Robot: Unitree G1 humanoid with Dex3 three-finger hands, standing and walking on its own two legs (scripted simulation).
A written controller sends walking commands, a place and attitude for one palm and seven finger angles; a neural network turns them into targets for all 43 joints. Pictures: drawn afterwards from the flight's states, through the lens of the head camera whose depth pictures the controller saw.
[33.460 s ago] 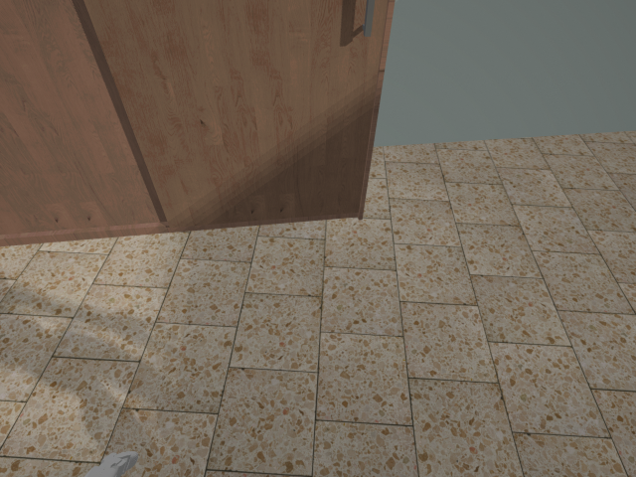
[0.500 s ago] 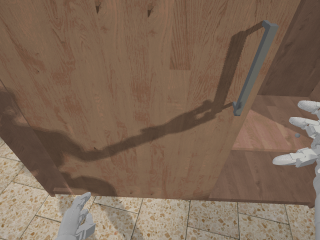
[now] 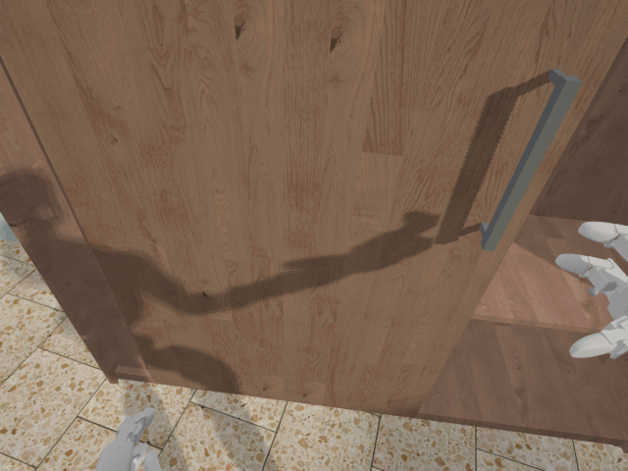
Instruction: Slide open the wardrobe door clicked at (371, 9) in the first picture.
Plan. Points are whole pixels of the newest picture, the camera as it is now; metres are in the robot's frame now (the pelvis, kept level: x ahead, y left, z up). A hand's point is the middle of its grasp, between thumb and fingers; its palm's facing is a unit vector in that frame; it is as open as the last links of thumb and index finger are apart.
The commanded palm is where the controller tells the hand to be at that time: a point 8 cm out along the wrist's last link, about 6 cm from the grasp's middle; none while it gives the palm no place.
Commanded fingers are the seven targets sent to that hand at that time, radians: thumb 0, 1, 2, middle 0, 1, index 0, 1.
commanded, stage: draw the hand back to the body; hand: right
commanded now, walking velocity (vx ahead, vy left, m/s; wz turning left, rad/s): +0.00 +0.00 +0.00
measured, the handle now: (518, 170) +0.49 -0.26 +0.20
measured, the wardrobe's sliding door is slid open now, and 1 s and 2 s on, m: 0.66 0.66 0.66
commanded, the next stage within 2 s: step back with the hand held close in 1.40 s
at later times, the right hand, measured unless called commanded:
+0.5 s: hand out of the picture +0.23 -0.31 +0.17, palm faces +0.43 +0.87 -0.23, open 13.8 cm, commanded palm +0.18 -0.34 +0.18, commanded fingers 0.00 0.01 -0.46 0.23 0.83 0.23 0.83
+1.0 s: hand (624, 355) +0.21 -0.27 +0.17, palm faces +0.44 +0.82 -0.36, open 9.0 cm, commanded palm +0.16 -0.31 +0.19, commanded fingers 0.00 -0.90 -0.90 0.20 0.30 0.20 0.30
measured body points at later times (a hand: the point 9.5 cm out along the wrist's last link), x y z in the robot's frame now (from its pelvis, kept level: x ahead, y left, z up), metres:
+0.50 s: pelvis -0.01 -0.02 +0.01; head -0.03 -0.01 +0.46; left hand +0.21 +0.17 -0.05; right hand +0.20 -0.35 +0.18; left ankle -0.03 +0.09 -0.73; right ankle +0.06 -0.11 -0.73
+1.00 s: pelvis +0.02 -0.01 +0.01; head -0.01 +0.01 +0.46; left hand +0.21 +0.22 -0.06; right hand +0.18 -0.31 +0.19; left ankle -0.03 +0.09 -0.73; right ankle +0.06 -0.11 -0.73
